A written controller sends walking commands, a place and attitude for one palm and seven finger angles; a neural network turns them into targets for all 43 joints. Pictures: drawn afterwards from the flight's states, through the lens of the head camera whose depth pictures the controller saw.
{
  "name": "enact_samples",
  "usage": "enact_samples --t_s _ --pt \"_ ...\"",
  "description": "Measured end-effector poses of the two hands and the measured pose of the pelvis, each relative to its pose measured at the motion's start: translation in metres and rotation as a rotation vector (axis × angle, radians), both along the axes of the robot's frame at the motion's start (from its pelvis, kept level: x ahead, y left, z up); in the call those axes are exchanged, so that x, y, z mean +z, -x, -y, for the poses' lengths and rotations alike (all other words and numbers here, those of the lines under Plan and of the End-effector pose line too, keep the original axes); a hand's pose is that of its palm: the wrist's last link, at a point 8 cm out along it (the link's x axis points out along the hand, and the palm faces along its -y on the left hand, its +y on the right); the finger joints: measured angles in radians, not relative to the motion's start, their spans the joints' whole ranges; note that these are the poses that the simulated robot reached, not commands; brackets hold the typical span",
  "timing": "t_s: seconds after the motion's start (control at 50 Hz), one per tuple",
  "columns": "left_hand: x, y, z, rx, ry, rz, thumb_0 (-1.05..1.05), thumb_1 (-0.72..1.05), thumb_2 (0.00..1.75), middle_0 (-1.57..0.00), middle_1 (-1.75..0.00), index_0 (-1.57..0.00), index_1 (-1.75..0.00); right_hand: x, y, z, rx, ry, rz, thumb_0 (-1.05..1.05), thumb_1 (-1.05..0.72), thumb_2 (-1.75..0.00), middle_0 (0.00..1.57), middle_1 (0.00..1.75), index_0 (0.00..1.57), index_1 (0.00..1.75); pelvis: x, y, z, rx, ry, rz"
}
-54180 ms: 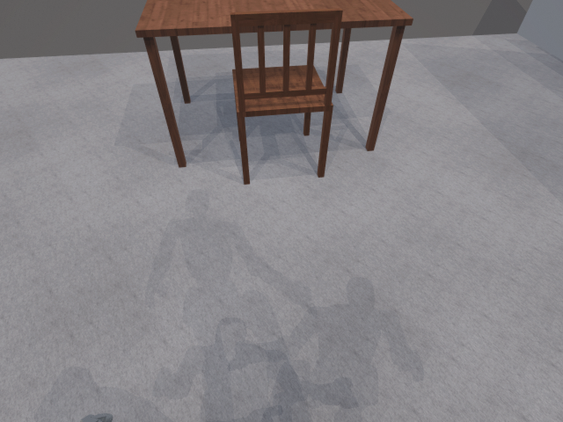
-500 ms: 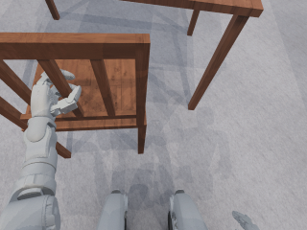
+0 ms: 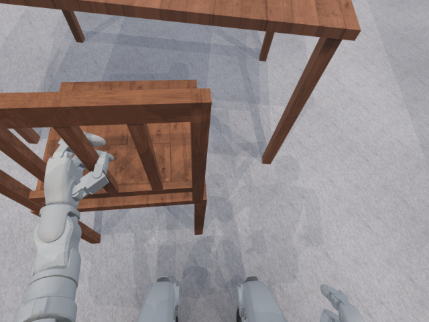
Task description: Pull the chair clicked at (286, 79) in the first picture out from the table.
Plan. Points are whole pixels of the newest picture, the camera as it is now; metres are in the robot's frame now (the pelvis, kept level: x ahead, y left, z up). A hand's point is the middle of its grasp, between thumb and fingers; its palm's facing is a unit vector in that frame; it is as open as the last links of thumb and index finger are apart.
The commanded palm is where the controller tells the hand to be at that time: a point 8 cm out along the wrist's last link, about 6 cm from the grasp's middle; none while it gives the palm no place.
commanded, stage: hook a spindle and tug to test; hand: left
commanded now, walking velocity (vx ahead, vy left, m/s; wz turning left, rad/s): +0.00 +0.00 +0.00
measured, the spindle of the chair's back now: (93, 162) +0.40 +0.23 +0.00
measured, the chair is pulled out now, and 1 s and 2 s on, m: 0.20 0.30 0.38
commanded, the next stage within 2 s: step backward, pulling the chair out in 0.16 s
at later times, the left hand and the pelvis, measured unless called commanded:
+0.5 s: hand (101, 176) +0.36 +0.19 +0.03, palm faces +0.23 -0.97 -0.09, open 5.5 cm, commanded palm +0.33 +0.24 +0.02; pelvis +0.01 +0.00 +0.07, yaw +1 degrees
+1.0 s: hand (125, 222) +0.28 +0.14 +0.03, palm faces +0.09 -0.98 -0.17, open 5.3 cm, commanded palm +0.27 +0.19 +0.03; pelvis -0.05 -0.01 +0.10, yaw -2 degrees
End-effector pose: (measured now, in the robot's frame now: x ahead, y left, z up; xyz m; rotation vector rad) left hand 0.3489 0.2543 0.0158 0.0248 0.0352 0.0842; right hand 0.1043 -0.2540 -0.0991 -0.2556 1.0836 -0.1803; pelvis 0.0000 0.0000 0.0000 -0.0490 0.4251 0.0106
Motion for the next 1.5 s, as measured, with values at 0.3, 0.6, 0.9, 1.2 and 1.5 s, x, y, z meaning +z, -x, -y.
enact_samples --t_s 0.3,0.6,0.9,1.2,1.5 --pt "0.002 0.014 0.0 0.002 -0.017 -0.012 0.01 0.69 0.78 -0.43 -1.41 -0.41 -1.45 -0.002 -0.026 -0.003 0.037 -0.002 0.072 0.0 -0.9 -0.9 0.2 0.3 0.2 0.3 -0.003 0.007 0.004 0.012 -0.006 0.028" --pt "0.031 0.019 0.017 0.128 -0.025 -0.391 0.06 0.71 0.76 -0.29 -1.07 -0.48 -1.45 0.092 0.022 -0.002 -0.112 0.063 -0.032 0.0 -0.9 -0.9 0.21 0.3 0.2 0.3 0.087 -0.002 -0.007 -0.001 -0.005 0.226" --pt "0.033 0.067 0.045 0.058 -0.083 -0.416 0.02 0.7 0.73 -0.3 -1.07 -0.5 -1.45 0.089 0.067 0.006 -0.162 0.021 -0.035 0.0 -0.9 -0.9 0.2 0.3 0.2 0.29 0.096 0.032 0.004 -0.05 -0.015 0.318" --pt "0.037 0.119 0.079 0.016 -0.111 -0.469 0.01 0.68 0.72 -0.28 -1.1 -0.5 -1.45 0.085 0.094 0.024 -0.124 0.045 0.009 0.0 -0.9 -0.9 0.2 0.3 0.2 0.3 0.098 0.075 0.005 -0.018 -0.034 0.382" --pt "0.037 0.141 0.076 0.015 -0.148 -0.446 0.0 0.64 0.77 -0.29 -1.15 -0.5 -1.45 0.074 0.112 0.002 -0.079 -0.029 0.061 0.0 -0.9 -0.9 0.2 0.3 0.2 0.3 0.088 0.102 0.017 -0.012 -0.038 0.423"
